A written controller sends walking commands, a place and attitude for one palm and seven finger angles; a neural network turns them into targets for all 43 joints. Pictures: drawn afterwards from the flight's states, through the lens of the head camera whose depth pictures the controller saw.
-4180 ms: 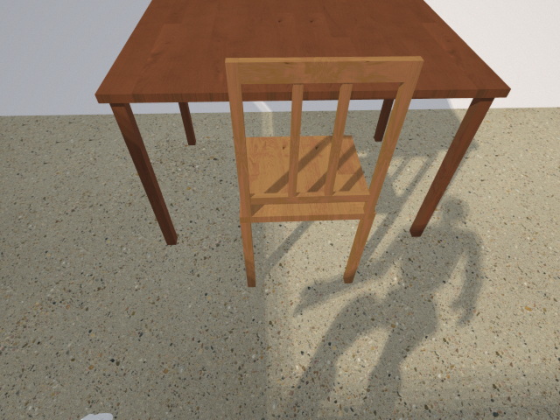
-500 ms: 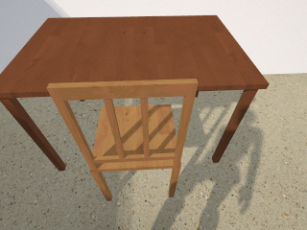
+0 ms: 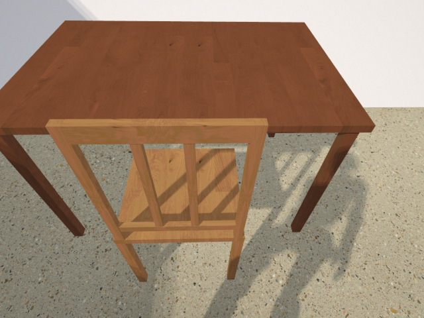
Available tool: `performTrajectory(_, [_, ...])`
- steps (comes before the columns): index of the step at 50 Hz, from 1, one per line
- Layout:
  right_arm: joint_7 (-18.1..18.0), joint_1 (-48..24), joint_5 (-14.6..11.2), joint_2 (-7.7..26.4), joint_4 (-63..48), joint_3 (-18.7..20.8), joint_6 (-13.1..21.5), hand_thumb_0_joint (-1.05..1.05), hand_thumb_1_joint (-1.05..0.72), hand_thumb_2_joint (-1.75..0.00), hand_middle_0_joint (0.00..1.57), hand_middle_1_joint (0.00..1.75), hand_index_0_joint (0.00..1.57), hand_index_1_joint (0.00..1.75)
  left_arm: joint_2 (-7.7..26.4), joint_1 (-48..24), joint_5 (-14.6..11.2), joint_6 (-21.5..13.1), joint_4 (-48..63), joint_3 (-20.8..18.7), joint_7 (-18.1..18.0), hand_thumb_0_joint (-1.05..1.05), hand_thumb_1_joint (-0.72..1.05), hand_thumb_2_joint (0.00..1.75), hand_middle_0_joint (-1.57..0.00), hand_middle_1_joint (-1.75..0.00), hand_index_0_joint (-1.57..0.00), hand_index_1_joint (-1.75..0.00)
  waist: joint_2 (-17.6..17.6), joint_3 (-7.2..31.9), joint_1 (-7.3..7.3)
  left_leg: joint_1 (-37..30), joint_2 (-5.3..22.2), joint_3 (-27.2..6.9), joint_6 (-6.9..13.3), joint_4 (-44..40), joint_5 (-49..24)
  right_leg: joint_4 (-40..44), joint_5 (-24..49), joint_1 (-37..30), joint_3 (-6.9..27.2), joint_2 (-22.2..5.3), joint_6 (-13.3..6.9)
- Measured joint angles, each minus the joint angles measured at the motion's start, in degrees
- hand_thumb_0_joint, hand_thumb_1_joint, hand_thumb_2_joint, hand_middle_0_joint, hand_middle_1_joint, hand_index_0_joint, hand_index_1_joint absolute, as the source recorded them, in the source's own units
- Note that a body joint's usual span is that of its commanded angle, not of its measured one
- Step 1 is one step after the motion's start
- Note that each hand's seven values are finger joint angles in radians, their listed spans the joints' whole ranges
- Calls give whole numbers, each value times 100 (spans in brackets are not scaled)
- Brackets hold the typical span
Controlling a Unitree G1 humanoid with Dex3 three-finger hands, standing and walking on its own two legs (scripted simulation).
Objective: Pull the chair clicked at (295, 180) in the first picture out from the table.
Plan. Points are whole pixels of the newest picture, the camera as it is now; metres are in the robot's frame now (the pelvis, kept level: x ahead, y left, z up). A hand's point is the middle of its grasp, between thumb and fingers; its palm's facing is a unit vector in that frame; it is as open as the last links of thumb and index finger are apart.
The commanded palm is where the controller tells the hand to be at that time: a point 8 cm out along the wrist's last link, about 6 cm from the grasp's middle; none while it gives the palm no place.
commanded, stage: come to a stop and stand still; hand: left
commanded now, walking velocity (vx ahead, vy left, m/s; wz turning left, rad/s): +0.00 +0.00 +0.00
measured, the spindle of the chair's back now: (150, 190) +0.41 +0.19 -0.06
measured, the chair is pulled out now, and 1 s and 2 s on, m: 0.00 0.00 0.00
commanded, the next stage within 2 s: look again from close up in 0.46 s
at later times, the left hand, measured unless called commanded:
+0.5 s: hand out of the picture -0.02 +0.19 -0.17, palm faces +0.05 -0.98 -0.20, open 7.4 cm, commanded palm none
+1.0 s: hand out of the picture -0.01 +0.23 -0.18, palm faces -0.02 -0.98 -0.21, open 7.4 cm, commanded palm none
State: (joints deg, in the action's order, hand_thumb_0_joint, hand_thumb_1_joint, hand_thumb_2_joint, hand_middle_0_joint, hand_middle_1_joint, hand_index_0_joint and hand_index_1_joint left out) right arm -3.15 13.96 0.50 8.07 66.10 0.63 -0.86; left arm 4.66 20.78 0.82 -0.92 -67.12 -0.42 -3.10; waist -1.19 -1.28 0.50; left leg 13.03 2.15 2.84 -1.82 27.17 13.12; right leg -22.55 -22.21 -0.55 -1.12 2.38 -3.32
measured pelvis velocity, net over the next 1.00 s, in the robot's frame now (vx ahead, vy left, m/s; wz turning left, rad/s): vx -0.02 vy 0.05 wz -0.01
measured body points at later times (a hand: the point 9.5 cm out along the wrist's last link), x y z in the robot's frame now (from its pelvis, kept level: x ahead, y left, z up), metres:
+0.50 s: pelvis +0.01 +0.02 +0.00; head +0.01 +0.02 +0.45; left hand -0.02 +0.24 -0.16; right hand +0.03 -0.20 -0.16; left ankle +0.01 +0.14 -0.74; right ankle -0.11 -0.07 -0.74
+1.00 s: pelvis -0.02 +0.05 +0.00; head +0.00 +0.06 +0.44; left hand +0.00 +0.28 -0.16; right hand -0.01 -0.18 -0.16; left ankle +0.01 +0.14 -0.74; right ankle -0.11 -0.07 -0.74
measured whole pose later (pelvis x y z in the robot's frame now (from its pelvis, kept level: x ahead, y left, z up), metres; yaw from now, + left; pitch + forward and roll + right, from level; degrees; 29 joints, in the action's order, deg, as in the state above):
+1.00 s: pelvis -0.02 +0.05 +0.00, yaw -1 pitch +0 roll +0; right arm -0.6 15.8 1.0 9.5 59.2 -0.1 -0.2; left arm 9.9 17.4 1.3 -0.3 -57.9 0.7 -2.2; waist -1.0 -1.5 -0.4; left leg 18.3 -0.9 4.8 2.6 31.1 13.4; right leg -29.3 -23.6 6.2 0.3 -1.2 0.4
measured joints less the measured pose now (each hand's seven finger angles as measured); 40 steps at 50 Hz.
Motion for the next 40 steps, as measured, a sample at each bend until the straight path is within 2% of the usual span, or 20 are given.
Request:
performTrajectory(13, [-14,-255,-7,30,-156,-32,38,0,-93,-90,20,29,20,30,207,-107,0,53,52,-29,29,1,91,90,-20,-30,-20,-30,-62,-21,26,-142,-84,96,77,-53,78,132,-9,-156,77,-103,84])
performTrajectory(28, [67,-99,15,74,-62,-93,25,0,-93,-90,20,29,20,30,365,-308,-1,62,137,-8,51,1,91,90,-20,-30,-20,-30,-54,-18,-18,-224,-266,113,214,-300,-100,221,74,-182,48,-280,213])
performTrajectory(32, [193,5,49,209,-454,-58,113,0,-93,-90,20,30,20,30,292,-216,62,-115,418,85,-25,1,91,90,-20,-30,-20,-30,189,-75,-90,328,-103,49,254,378,164,-149,1,230,36,-128,228])
performTrajectory(35, [203,113,67,219,-652,-31,147,0,-92,-90,20,29,20,30,316,-223,28,-100,590,84,-8,1,91,90,-20,-30,-20,-30,192,-109,-145,535,-130,50,298,693,271,-588,-205,477,29,-164,249])
performTrajectory(40, [206,188,60,180,-702,-49,67,0,-91,-90,20,29,20,30,378,-329,27,3,784,94,20,1,91,90,-20,-30,-20,-30,186,-97,-136,601,-168,71,370,852,313,-809,-284,568,40,-211,311])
